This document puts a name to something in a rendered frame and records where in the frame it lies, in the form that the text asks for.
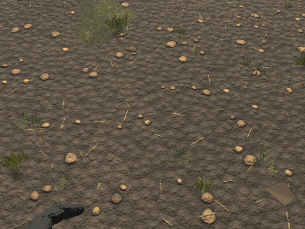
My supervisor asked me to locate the robot left hand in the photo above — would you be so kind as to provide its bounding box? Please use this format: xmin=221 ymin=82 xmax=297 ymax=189
xmin=28 ymin=202 xmax=85 ymax=229

